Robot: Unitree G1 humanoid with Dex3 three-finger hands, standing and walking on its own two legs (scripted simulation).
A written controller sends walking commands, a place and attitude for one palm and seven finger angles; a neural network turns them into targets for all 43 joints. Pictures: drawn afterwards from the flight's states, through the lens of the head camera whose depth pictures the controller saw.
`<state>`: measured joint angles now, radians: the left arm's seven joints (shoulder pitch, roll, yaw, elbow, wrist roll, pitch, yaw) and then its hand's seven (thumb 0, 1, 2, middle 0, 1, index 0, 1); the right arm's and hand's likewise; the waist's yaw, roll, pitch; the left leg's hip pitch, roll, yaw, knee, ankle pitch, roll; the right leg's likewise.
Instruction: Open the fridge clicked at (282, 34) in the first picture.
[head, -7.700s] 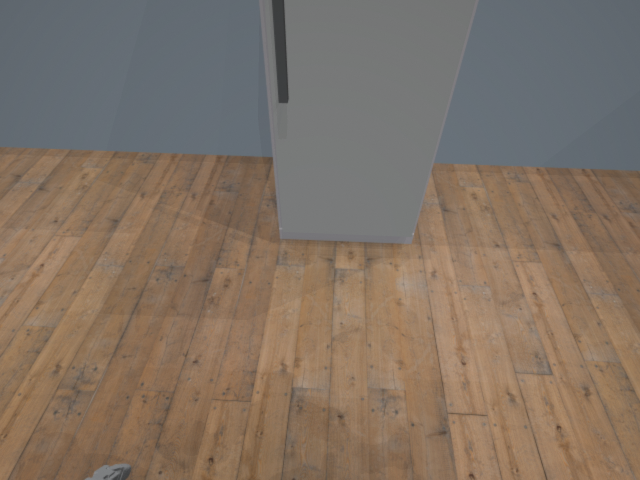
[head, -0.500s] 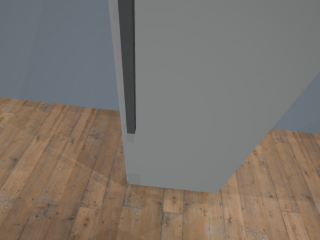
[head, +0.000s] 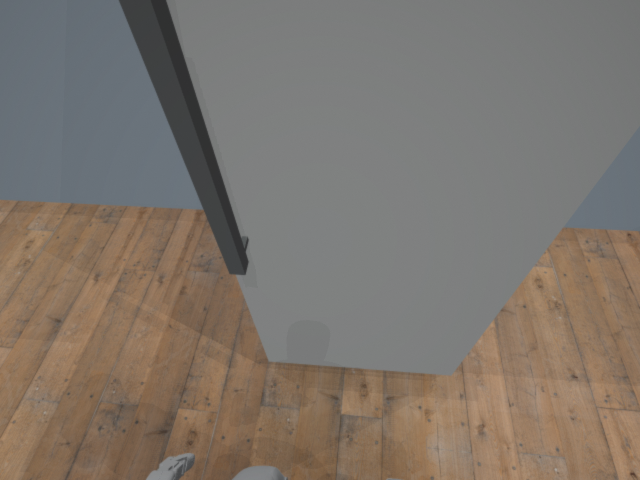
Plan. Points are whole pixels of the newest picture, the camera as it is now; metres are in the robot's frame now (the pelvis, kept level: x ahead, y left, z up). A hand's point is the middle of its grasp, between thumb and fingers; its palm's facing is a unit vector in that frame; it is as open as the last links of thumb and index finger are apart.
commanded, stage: come to a stop and stand still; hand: left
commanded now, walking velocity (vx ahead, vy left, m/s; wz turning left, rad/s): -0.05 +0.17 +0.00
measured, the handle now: (209, 159) +0.45 +0.16 +0.15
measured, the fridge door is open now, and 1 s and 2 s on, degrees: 0 0 0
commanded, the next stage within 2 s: look again from close up in 1.22 s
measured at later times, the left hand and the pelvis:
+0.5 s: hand out of the picture -0.07 +0.22 -0.17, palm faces +0.07 -0.98 -0.17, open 7.4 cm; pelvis -0.05 +0.04 +0.01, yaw +0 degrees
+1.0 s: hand out of the picture +0.01 +0.18 -0.16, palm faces +0.02 -0.97 -0.24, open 7.3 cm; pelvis -0.03 +0.00 +0.00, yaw -1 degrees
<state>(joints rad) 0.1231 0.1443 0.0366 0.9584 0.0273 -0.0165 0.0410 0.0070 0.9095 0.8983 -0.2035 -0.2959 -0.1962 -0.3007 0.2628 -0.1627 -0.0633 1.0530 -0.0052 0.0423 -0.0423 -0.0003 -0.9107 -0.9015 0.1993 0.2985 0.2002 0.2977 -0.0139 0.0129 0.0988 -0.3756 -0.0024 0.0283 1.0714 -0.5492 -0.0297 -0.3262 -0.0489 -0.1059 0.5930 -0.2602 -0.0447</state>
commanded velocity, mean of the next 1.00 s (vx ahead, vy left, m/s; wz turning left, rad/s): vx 0.06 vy -0.03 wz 0.00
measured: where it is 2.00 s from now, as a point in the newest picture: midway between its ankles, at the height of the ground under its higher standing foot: outside the picture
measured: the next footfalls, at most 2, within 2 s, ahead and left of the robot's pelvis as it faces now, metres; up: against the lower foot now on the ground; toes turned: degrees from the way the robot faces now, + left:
left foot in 0.30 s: +0.00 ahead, +0.11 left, +0.00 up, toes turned +2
right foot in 0.70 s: -0.02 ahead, -0.09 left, +0.00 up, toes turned -3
